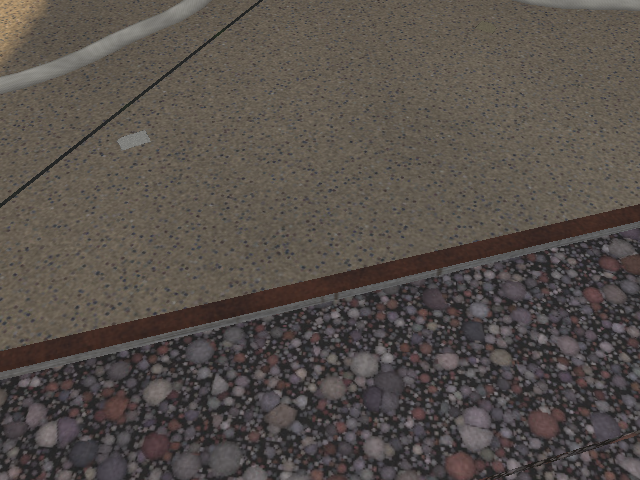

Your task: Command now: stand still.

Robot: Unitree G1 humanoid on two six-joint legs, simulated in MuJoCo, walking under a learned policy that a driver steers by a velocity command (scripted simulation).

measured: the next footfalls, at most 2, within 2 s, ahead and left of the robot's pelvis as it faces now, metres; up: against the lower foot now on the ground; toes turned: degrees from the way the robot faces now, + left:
left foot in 0.56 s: +0.09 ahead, +0.14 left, +0.00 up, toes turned +1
right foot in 0.98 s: +0.47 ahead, -0.09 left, +0.04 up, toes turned -4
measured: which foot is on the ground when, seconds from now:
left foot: down 0.00-0.32, up 0.34-0.54, down 0.56-1.00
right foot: down 0.00-0.56, up 0.58-0.96, down 0.98-1.00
